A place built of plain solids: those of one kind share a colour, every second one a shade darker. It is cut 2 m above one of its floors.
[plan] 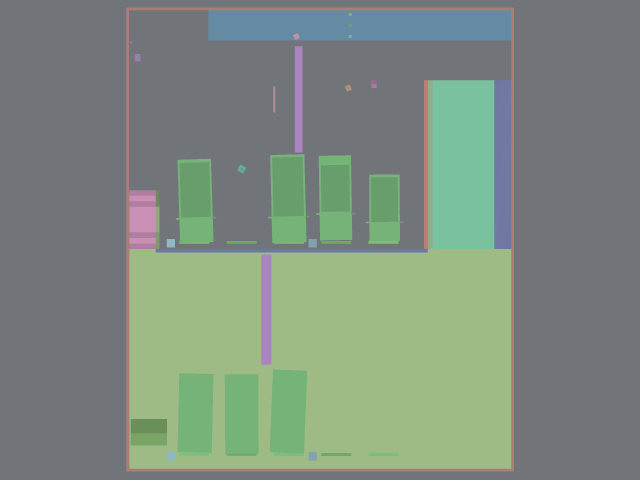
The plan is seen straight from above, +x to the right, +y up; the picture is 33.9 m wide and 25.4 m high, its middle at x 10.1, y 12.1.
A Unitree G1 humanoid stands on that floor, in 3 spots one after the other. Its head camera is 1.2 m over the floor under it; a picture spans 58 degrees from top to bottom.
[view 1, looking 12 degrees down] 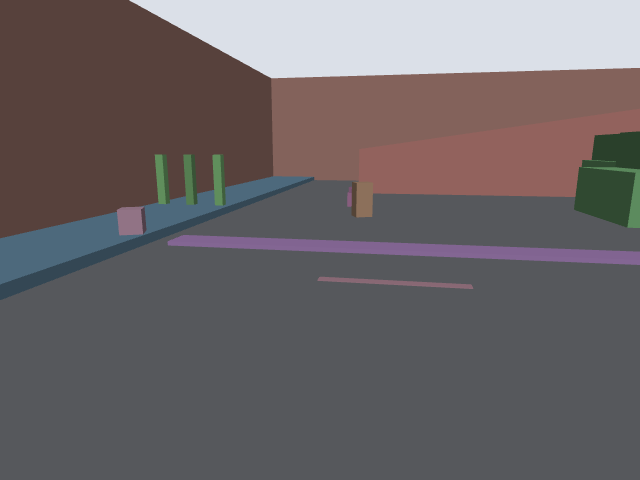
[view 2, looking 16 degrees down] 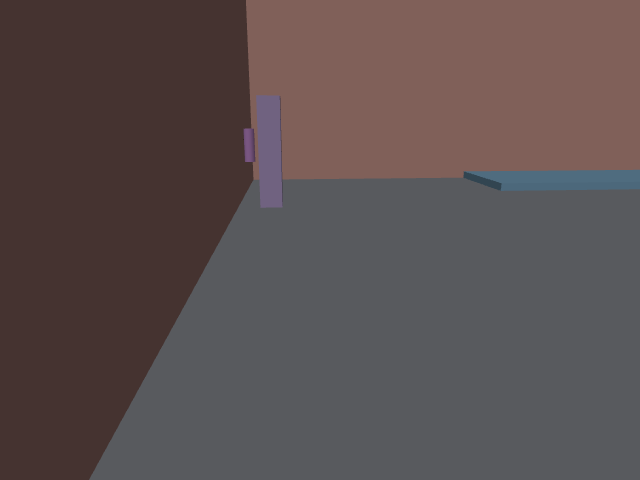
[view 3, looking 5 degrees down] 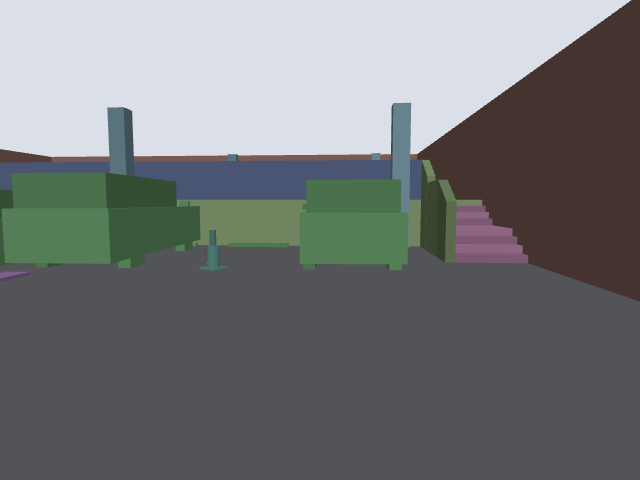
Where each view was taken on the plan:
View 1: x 3.86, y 19.54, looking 10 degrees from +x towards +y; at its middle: hump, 5.52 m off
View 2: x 0.70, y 15.73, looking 86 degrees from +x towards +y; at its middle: ground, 4.35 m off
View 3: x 3.50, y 23.45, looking -86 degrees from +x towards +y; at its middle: car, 7.11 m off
